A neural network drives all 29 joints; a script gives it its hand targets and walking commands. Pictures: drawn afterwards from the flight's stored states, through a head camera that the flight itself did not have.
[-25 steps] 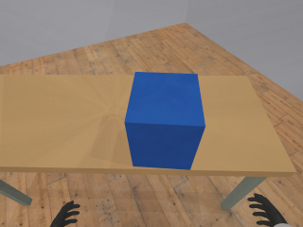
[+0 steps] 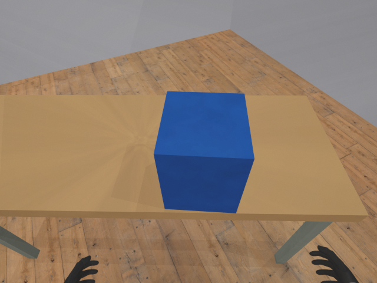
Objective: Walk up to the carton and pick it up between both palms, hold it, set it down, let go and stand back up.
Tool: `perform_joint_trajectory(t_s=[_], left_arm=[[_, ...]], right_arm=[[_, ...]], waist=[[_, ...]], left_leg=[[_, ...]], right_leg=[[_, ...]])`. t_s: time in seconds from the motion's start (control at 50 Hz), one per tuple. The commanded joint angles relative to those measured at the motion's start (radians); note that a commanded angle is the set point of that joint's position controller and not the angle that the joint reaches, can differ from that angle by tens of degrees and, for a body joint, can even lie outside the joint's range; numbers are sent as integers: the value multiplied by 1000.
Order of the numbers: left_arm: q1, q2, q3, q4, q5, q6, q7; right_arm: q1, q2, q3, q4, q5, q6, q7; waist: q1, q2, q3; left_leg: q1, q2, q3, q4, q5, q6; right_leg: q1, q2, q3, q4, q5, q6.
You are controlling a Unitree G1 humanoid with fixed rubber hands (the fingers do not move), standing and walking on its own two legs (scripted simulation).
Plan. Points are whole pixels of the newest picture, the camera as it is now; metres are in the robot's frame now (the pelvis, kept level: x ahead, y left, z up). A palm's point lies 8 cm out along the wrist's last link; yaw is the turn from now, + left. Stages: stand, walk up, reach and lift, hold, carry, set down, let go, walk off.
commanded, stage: stand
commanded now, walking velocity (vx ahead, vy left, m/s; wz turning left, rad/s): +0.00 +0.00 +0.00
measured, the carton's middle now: (202, 154) +0.43 -0.02 -0.01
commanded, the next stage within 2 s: none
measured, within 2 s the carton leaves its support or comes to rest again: neither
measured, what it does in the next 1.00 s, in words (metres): stands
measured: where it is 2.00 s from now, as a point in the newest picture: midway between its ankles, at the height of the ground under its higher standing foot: outside the picture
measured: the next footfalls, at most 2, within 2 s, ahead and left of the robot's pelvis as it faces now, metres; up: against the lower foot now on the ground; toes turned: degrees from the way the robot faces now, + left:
none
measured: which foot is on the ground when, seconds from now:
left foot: down 0.00-1.00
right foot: down 0.00-1.00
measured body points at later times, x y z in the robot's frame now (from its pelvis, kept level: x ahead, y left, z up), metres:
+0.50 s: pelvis +0.00 +0.00 +0.00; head +0.00 +0.01 +0.45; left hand +0.13 +0.28 -0.10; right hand +0.13 -0.30 -0.09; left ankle -0.03 +0.13 -0.74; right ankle +0.01 -0.11 -0.74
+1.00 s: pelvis -0.01 +0.00 +0.00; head -0.01 +0.00 +0.45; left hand +0.12 +0.28 -0.10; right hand +0.12 -0.30 -0.09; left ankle -0.03 +0.13 -0.74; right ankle +0.01 -0.11 -0.74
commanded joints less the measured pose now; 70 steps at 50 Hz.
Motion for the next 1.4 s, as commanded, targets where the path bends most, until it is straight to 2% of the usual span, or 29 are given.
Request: perform_joint_trajectory(t_s=[0.0,0.02,0.04,0.12,0.16,0.18,0.2,0.22,0.3,0.36,0.48,0.52,0.72,0.76,0.78,0.82,0.84,0.86,0.92,0.94,0.96,0.98,1.08,1.12,1.24,1.3,1.32,1.34,1.38], left_arm=[[-74,214,53,27,-13,-28,-5],[-75,227,60,38,-9,-27,-4],[-77,223,61,32,-13,-28,-7],[-81,231,56,40,-6,-27,-6],[-62,212,52,40,-15,-26,-9],[-72,225,52,43,-14,-30,-8],[-78,217,55,45,-7,-29,-7],[-93,217,54,42,-5,-31,-6],[-88,218,55,47,-10,-30,-7],[-80,227,59,52,-11,-29,-5],[-81,221,57,58,-6,-30,1],[-86,220,54,58,-11,-30,-2],[-83,231,58,74,-11,-26,-2],[-80,234,58,67,-10,-26,-4],[-82,222,52,75,-10,-29,-2],[-83,229,56,75,-13,-31,-2],[-92,214,49,70,-13,-30,-6],[-91,235,57,80,-11,-31,-4],[-92,217,52,73,-11,-30,-1],[-95,213,48,77,-10,-29,-5],[-67,215,49,81,-17,-28,-8],[-82,217,50,84,-12,-27,-7],[-73,223,55,82,-10,-31,-3],[-81,220,49,91,-14,-32,-4],[-79,226,48,96,-11,-29,-2],[-88,221,53,99,-14,-28,0],[-90,216,48,94,-12,-30,-4],[-81,212,49,102,-13,-31,-6],[-84,226,56,101,-16,-29,-6]], right_arm=[[-84,-185,-45,8,15,-25,-11],[-59,-178,-46,4,19,-28,-10],[-60,-186,-44,9,15,-28,-12],[-52,-182,-46,16,17,-24,-10],[-68,-180,-46,16,18,-24,-11],[-58,-172,-43,11,20,-25,-10],[-74,-176,-43,16,14,-24,-12],[-64,-178,-45,17,18,-25,-11],[-59,-187,-45,22,19,-24,-11],[-70,-187,-48,26,17,-24,-11],[-68,-177,-45,37,17,-26,-15],[-71,-177,-41,39,13,-25,-13],[-59,-185,-40,45,17,-26,-11],[-63,-189,-44,52,21,-26,-14],[-69,-189,-43,52,16,-26,-12],[-72,-180,-41,58,14,-25,-13],[-79,-182,-42,50,16,-26,-13],[-47,-175,-37,61,18,-25,-5],[-63,-191,-43,62,15,-25,-14],[-65,-192,-42,65,13,-26,-14],[-57,-192,-40,70,16,-25,-13],[-64,-185,-41,75,17,-24,-11],[-79,-185,-44,68,16,-28,-9],[-82,-190,-43,73,17,-26,-8],[-61,-186,-44,74,15,-27,-13],[-68,-179,-41,79,15,-25,-15],[-71,-186,-41,70,19,-27,-10],[-77,-198,-45,77,15,-27,-12],[-64,-186,-42,79,16,-25,-10]], waist=[[2,66,-75],[-13,55,-85],[-3,42,-72],[-17,46,-71],[1,58,-71],[-11,66,-69],[0,65,-79],[-9,41,-68],[-13,46,-87],[-2,55,-67],[-14,66,-83],[-2,43,-84],[-17,82,-63],[-11,42,-35],[-14,59,-36],[-4,35,-64],[-8,57,-45],[-17,41,-74],[-10,74,-71],[-10,48,-55],[5,54,-49],[-7,68,-43],[4,31,-80],[-3,70,-74],[-14,40,-63],[-4,65,-69],[-6,35,-61],[-4,61,-66],[-6,55,-62]], left_leg=[[-36,92,-78,-91,227,49],[-26,95,-80,-91,228,45],[-17,93,-80,-91,227,48],[-24,86,-69,-88,211,40],[-35,91,-72,-93,206,44],[-23,88,-73,-90,205,43],[-14,87,-63,-85,209,40],[-30,90,-75,-92,202,43],[-4,91,-65,-86,246,40],[-24,93,-72,-92,227,46],[-6,96,-69,-101,245,45],[-3,96,-76,-99,253,46],[-28,92,-76,-111,167,41],[-37,93,-77,-117,166,40],[-35,95,-79,-116,170,46],[-10,94,-80,-109,187,43],[-31,95,-78,-111,191,44],[-12,97,-75,-113,192,40],[-31,94,-74,-119,186,45],[-39,96,-76,-121,182,44],[-41,96,-77,-117,182,45],[-47,96,-74,-125,164,44],[-7,94,-74,-113,199,38],[-3,96,-66,-115,202,40],[-7,96,-76,-122,199,41],[-22,96,-68,-118,211,42],[-14,101,-74,-125,211,40],[-2,96,-71,-116,212,40],[-15,101,-76,-118,227,45]], right_leg=[[56,-123,101,-60,237,-43],[56,-126,97,-54,227,-46],[38,-127,108,-51,202,-47],[37,-127,106,-73,185,-49],[45,-127,107,-77,202,-43],[30,-135,118,-73,190,-50],[33,-131,111,-81,195,-47],[40,-128,106,-73,198,-48],[46,-130,103,-69,237,-45],[48,-129,105,-70,221,-47],[53,-133,104,-68,243,-47],[46,-128,99,-61,231,-46],[32,-128,115,-100,156,-46],[17,-127,112,-103,149,-44],[18,-128,111,-100,164,-41],[27,-126,113,-103,167,-43],[28,-129,108,-95,185,-41],[41,-134,108,-93,172,-46],[52,-134,115,-89,194,-44],[40,-130,111,-91,182,-43],[38,-131,116,-98,175,-46],[40,-133,115,-101,178,-45],[44,-128,103,-99,183,-43],[37,-134,118,-102,201,-40],[40,-129,110,-104,190,-41],[53,-131,111,-96,214,-42],[40,-131,104,-95,201,-46],[39,-127,104,-102,188,-42],[50,-130,111,-98,207,-43]])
